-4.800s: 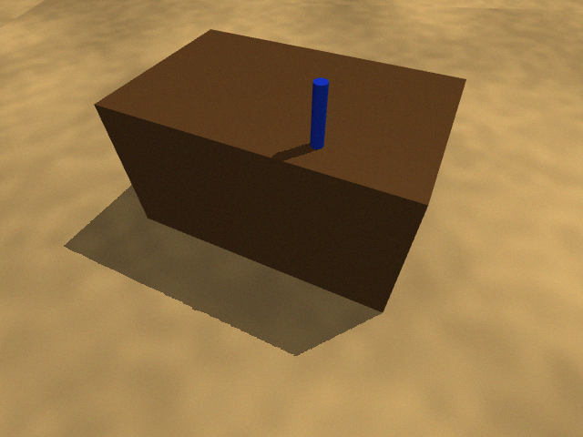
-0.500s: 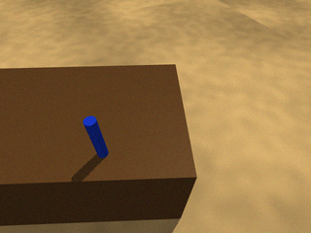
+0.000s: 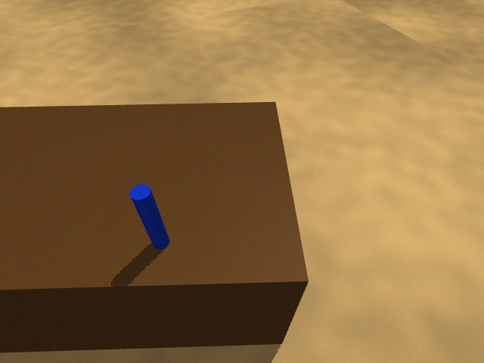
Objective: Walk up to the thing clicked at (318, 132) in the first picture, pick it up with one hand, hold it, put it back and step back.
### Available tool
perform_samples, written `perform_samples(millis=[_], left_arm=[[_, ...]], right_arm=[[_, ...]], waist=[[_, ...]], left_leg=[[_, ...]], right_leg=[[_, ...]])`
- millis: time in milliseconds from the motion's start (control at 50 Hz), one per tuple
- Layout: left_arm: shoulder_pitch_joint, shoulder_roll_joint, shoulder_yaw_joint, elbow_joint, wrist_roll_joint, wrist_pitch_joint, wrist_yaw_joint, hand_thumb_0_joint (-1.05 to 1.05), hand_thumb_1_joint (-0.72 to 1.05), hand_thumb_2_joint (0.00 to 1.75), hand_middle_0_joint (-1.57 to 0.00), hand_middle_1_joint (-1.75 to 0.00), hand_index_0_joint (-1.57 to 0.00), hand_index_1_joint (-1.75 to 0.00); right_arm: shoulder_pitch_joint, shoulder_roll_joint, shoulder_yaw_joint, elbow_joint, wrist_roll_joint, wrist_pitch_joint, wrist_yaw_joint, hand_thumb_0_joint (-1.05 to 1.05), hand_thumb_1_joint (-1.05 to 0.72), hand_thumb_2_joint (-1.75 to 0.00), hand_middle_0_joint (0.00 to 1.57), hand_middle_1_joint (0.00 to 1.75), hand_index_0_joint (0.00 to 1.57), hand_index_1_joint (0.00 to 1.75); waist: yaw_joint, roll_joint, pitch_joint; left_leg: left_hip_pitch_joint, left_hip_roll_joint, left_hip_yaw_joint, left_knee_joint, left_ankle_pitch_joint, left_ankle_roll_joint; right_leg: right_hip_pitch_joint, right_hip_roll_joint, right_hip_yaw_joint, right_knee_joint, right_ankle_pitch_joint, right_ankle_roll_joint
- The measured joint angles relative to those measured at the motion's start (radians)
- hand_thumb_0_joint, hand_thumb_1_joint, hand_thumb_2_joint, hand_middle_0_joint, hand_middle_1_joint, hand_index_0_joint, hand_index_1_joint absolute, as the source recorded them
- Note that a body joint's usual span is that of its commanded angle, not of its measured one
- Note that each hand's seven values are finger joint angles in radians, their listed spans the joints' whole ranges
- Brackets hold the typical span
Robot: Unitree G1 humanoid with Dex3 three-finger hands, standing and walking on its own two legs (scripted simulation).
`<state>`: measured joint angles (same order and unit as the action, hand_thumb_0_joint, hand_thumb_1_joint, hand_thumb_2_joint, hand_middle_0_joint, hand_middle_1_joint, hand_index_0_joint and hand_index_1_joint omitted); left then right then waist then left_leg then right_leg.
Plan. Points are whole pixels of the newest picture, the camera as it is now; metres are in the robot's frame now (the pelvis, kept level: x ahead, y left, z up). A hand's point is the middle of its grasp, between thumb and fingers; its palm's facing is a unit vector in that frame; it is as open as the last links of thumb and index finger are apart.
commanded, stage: stand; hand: left
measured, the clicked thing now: (152, 220) +0.44 +0.22 -0.08
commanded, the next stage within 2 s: go down in 1.20 s
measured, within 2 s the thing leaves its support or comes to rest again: neither
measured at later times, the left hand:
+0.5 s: hand out of the picture +0.07 +0.25 -0.16, palm faces -0.03 -0.94 -0.35, open 7.4 cm
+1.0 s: hand out of the picture +0.06 +0.26 -0.16, palm faces -0.02 -0.94 -0.35, open 7.4 cm
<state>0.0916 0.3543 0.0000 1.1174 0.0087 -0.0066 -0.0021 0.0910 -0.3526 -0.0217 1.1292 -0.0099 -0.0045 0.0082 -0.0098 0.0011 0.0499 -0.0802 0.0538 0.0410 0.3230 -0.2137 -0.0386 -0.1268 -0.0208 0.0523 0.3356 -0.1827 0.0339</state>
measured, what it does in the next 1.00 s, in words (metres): stands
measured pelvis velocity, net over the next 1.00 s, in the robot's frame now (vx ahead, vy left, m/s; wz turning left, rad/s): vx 0.00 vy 0.00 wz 0.01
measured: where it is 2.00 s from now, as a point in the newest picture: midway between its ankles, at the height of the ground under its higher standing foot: outside the picture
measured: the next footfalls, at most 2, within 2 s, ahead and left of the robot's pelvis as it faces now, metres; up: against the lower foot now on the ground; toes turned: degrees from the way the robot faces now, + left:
none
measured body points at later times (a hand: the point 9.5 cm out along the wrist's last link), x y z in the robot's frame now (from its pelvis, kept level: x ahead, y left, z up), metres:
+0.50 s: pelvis +0.00 +0.00 +0.00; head +0.01 +0.00 +0.45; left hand +0.07 +0.30 -0.13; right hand +0.07 -0.31 -0.13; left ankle -0.03 +0.14 -0.75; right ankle +0.00 -0.14 -0.75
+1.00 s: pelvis +0.00 +0.00 +0.00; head +0.01 +0.00 +0.45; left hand +0.07 +0.30 -0.13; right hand +0.07 -0.31 -0.13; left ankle -0.03 +0.14 -0.75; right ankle +0.00 -0.14 -0.75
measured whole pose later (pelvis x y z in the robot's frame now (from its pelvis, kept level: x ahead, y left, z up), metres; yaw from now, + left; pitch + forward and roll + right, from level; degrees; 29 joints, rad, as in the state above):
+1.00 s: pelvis +0.00 +0.00 +0.00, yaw +1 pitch -2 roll +0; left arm 0.12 0.36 0.00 1.12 0.01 0.00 0.00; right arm 0.12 -0.35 -0.02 1.13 -0.01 0.00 0.01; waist 0.00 0.00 0.05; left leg -0.08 0.05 0.03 0.32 -0.20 -0.04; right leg -0.13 -0.02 0.04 0.34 -0.18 0.03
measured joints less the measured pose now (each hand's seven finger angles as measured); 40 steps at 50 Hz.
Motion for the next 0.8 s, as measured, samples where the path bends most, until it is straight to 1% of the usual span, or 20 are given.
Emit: perform_samples(millis=[800], left_arm=[[0.025,0.001,0.001,0.0,0.002,0.001,-0.003,0.01,0.9,0.9,-0.2,-0.3,-0.2,-0.3]], right_arm=[[0.026,-0.001,0.001,-0.002,-0.002,0.002,0.002,0.01,-0.9,-0.9,0.21,0.3,0.2,0.3]], waist=[[0.005,0.0,0.001]], left_leg=[[-0.006,-0.002,-0.008,-0.001,0.009,-0.001]], right_leg=[[-0.004,-0.002,-0.008,0.003,0.004,-0.002]])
